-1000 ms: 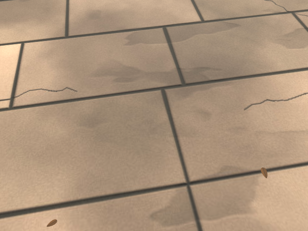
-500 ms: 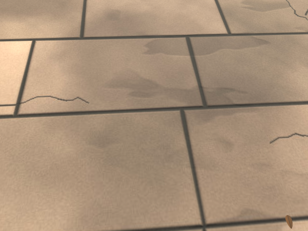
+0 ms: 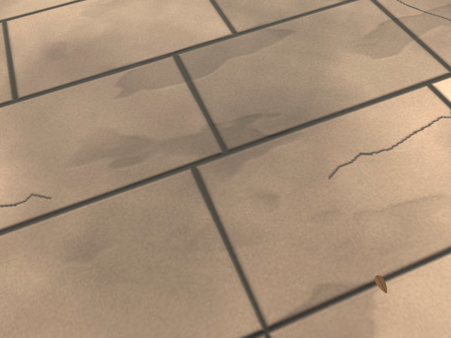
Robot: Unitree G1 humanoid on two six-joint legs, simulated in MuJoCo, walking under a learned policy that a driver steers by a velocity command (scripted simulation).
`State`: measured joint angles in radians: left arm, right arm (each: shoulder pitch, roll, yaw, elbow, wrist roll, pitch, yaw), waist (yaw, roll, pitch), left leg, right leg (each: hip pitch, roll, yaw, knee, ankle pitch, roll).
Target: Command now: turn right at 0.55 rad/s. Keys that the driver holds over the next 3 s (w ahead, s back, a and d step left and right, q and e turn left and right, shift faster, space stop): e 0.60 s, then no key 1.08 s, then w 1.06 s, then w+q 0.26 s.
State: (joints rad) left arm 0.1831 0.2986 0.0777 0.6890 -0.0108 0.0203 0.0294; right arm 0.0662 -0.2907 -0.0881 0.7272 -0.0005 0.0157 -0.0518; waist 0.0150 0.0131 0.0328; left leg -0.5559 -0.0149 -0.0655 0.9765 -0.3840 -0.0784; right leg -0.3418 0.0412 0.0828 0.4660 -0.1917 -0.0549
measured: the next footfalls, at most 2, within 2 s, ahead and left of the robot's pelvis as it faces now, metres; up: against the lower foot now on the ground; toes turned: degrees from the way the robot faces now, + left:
left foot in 0.22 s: +0.07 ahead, +0.15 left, +0.00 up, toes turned -13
right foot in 0.62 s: -0.02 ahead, -0.11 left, +0.00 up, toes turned -25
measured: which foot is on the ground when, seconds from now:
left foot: up 0.00-0.20, down 0.22-0.62, up 0.64-1.00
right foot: down 0.00-0.22, up 0.24-0.60, down 0.62-1.00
